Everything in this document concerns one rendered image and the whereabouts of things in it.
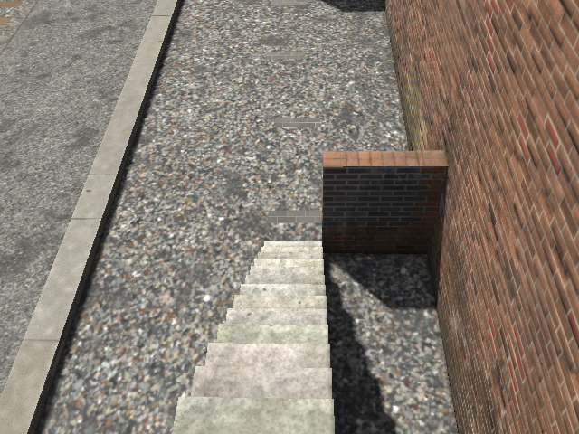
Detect stairs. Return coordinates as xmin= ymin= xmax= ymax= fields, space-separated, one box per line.
xmin=172 ymin=241 xmax=335 ymax=434

